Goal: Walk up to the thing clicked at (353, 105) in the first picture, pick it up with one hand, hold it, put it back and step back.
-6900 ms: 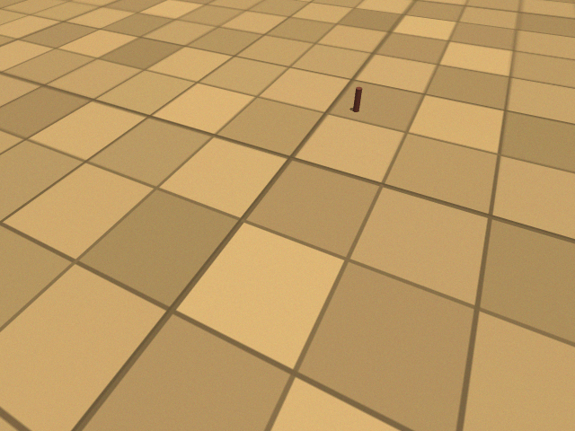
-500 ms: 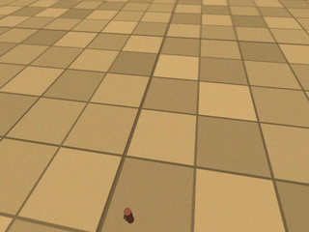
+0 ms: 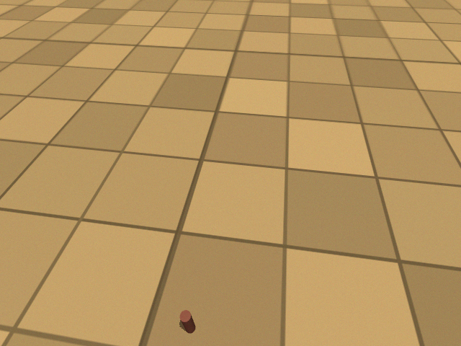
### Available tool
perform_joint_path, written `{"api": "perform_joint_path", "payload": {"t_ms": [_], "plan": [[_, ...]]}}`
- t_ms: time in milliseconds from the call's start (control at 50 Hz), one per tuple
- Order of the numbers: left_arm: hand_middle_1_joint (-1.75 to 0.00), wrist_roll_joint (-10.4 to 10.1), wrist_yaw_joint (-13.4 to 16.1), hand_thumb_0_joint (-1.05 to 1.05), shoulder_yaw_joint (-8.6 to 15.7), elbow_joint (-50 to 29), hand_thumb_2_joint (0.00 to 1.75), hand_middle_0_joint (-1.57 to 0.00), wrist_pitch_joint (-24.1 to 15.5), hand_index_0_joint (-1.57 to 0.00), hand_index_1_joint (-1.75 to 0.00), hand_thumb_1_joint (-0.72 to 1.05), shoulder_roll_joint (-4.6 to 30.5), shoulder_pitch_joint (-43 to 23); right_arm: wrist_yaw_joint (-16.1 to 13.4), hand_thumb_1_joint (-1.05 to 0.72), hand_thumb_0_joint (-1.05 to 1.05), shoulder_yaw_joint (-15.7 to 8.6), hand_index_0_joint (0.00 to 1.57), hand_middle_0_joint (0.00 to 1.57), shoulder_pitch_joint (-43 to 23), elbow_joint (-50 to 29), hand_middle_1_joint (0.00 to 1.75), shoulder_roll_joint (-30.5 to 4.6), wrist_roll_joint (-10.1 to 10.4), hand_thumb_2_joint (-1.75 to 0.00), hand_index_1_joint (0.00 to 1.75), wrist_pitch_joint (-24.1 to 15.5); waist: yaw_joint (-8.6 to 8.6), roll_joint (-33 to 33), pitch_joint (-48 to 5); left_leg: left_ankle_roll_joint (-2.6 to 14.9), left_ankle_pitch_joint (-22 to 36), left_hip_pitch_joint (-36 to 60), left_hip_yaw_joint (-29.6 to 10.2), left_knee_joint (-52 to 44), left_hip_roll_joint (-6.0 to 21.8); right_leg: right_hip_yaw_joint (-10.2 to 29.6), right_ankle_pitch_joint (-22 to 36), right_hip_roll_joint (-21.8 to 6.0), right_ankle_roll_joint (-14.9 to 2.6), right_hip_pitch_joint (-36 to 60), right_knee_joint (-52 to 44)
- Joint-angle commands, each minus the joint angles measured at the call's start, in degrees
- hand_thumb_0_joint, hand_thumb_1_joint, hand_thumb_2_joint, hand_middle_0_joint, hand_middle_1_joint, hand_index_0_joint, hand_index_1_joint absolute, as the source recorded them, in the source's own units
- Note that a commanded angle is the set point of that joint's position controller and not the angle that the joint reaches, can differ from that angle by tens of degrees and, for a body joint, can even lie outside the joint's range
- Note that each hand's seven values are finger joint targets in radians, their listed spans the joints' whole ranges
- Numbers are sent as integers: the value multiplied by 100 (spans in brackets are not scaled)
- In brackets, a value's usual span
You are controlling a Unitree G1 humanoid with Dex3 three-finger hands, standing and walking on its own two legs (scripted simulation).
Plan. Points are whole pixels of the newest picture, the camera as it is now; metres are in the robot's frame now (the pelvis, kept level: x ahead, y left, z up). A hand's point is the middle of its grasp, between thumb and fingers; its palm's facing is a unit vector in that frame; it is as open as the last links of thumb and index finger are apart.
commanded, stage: walk up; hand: left
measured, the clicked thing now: (188, 322) +0.36 +0.19 -0.70
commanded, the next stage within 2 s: stand in 0.32 s
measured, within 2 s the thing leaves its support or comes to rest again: neither
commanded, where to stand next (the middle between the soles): +0.02 -0.02 m, yaw +1 degrees
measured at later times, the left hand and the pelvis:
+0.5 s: hand out of the picture +0.08 +0.25 -0.16, palm faces -0.01 -0.94 -0.33, open 7.3 cm; pelvis +0.00 +0.00 +0.00, yaw +0 degrees
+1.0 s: hand out of the picture +0.06 +0.25 -0.16, palm faces -0.02 -0.94 -0.35, open 7.3 cm; pelvis -0.01 +0.00 +0.00, yaw +0 degrees
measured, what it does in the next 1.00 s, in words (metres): stands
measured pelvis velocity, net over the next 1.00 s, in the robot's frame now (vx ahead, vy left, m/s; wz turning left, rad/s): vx -0.01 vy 0.00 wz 0.01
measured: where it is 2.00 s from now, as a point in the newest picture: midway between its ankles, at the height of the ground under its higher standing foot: outside the picture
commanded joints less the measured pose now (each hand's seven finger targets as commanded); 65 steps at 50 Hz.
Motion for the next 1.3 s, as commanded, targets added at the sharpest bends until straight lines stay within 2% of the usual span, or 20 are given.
{"api": "perform_joint_path", "payload": {"t_ms": [0,180,280,300,320,360,400,460,560,600,680,740,880,1100,1180,1280], "plan": [[-30,-28,53,0,208,-359,90,-20,-124,-20,-30,90,1175,-318,-98,-90,0,-245,20,20,-285,-366,30,-1275,19,-90,30,-158,31,-11,-492,214,862,-96,-503,-350,622,625,678,-665,-116,280,-244],[-30,-23,55,0,204,-364,90,-20,-130,-20,-30,90,1167,-232,-83,-90,0,-257,20,20,-341,-414,30,-1233,16,-90,30,-144,45,-10,-314,212,701,-78,-489,-382,587,648,565,-649,-94,131,-327],[-30,-20,60,0,206,-379,90,-20,-138,-20,-30,90,1174,-210,-79,-90,0,-258,20,20,-337,-420,30,-1223,13,-90,30,-143,39,14,-406,203,740,-7,-485,-402,605,661,624,-658,-106,186,-313],[-30,-20,82,0,145,-401,90,-20,-192,-20,-30,90,1195,-260,-76,-90,0,-252,20,20,-504,-433,30,-1238,22,-90,30,-107,40,261,-389,185,1170,-27,-534,-386,691,697,1093,-781,-113,274,-300],[-30,-22,99,0,152,-393,90,-20,-214,-20,-30,90,1217,-210,-69,-90,0,-246,20,20,-503,-446,30,-1204,35,-90,30,-96,45,226,-531,171,1412,98,-538,-358,703,678,1338,-789,-97,343,-266],[-30,-29,116,0,147,-381,90,-20,-232,-20,-30,90,1220,-219,-65,-90,0,-246,20,20,-446,-432,30,-1214,50,-90,30,-84,22,139,-603,167,1577,158,-521,-347,701,631,1504,-781,-82,429,-225],[-30,-39,126,0,122,-353,90,-20,-237,-20,-30,90,1222,-207,-51,-90,0,-238,20,20,-471,-411,30,-1204,51,-90,30,-67,27,69,-524,161,1342,182,-537,-394,694,599,1231,-759,-60,342,-304],[-30,-26,130,0,106,-356,90,-20,-245,-20,-30,90,1254,-187,-41,-90,0,-242,20,20,-464,-404,30,-1212,49,-90,30,-50,8,-10,-587,172,1253,275,-521,-397,690,632,1207,-788,-78,311,-359],[-30,-27,136,0,91,-342,90,-20,-233,-20,-30,90,1259,-208,-23,-90,0,-231,20,20,-476,-393,30,-1216,36,-90,30,-35,12,17,-423,169,889,80,-541,-521,668,624,841,-773,-71,275,-414],[-30,-38,130,0,70,-319,90,-20,-233,-20,-30,90,1241,-163,-9,-90,0,-215,20,20,-472,-371,30,-1207,49,-90,30,-34,32,26,-258,148,585,-8,-577,-590,637,599,486,-733,-37,156,-487],[-30,-34,125,0,76,-338,90,-20,-235,-20,-30,90,1280,-195,0,-90,0,-220,20,20,-441,-369,30,-1207,37,-90,30,-40,29,-17,-291,170,540,-24,-608,-598,659,624,382,-755,-61,158,-473],[-30,-18,130,0,76,-346,90,-20,-243,-20,-30,90,1296,-169,3,-90,0,-227,20,20,-446,-393,30,-1207,30,-90,30,-39,26,0,-398,180,623,30,-607,-564,658,636,525,-779,-61,208,-461],[-30,-27,127,0,75,-346,90,-20,-243,-20,-30,90,1351,-144,11,-90,0,-215,20,20,-361,-354,30,-1175,25,-90,30,-31,30,-48,-245,168,359,-94,-623,-591,615,661,133,-757,-64,59,-507],[-30,-25,117,0,46,-352,90,-20,-246,-20,-30,90,1304,-75,7,-90,0,-200,20,20,-267,-326,30,-1208,30,-90,30,-31,24,21,-323,180,512,-97,-631,-519,633,671,455,-784,-79,152,-444],[-30,-30,117,0,54,-372,90,-20,-243,-20,-30,90,1341,-52,-1,-90,0,-202,20,20,-271,-346,30,-1220,20,-90,30,-51,32,68,-403,161,740,-38,-630,-528,648,650,597,-782,-102,192,-390],[-30,-22,129,0,42,-367,90,-20,-241,-20,-30,90,1309,-51,-5,-90,0,-195,20,20,-212,-350,30,-1221,27,-90,30,-28,7,15,-300,178,558,-84,-611,-506,630,672,480,-777,-87,101,-470]]}}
